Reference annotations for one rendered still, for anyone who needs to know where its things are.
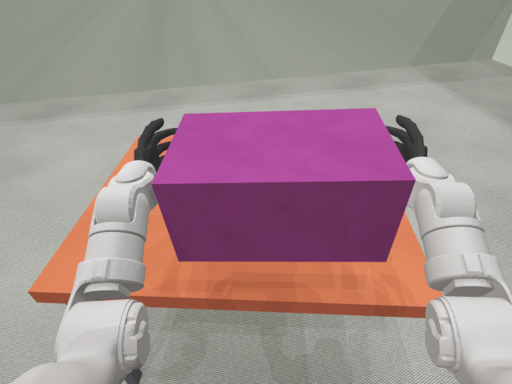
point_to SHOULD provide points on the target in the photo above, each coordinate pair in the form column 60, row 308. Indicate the robot right hand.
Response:
column 412, row 145

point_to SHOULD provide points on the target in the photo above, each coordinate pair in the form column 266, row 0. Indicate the carton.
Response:
column 283, row 186

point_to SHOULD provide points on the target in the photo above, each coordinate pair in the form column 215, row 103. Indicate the robot right upper arm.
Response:
column 471, row 337

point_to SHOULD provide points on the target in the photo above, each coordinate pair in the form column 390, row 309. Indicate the robot left upper arm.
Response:
column 100, row 342

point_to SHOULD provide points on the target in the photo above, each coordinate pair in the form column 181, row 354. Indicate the table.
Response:
column 395, row 288

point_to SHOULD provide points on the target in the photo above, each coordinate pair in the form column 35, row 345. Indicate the robot left forearm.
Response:
column 113, row 267

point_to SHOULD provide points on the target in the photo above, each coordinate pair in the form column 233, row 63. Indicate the robot left hand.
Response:
column 148, row 148

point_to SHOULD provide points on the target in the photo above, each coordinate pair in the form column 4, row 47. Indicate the robot right forearm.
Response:
column 459, row 261

